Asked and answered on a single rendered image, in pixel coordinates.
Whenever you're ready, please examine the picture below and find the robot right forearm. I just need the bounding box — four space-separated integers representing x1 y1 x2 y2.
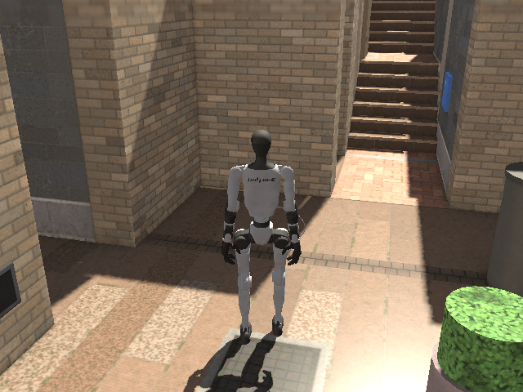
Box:
286 200 301 243

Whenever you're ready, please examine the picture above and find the left robot upper arm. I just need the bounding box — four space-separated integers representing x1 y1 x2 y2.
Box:
227 165 244 212

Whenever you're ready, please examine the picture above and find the robot right hand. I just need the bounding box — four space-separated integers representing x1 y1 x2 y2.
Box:
282 241 302 265

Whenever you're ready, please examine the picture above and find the robot left forearm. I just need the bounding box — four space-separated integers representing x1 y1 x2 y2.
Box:
222 200 236 243

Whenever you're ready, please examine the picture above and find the robot right shin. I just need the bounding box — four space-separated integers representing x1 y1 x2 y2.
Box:
273 272 285 324

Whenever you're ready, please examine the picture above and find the right robot upper arm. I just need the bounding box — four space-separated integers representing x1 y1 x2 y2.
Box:
279 165 296 212

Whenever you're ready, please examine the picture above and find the right robot foot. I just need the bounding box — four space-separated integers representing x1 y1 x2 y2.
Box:
272 315 284 336

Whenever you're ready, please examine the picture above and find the robot left hand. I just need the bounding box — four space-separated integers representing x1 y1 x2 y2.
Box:
221 241 241 265

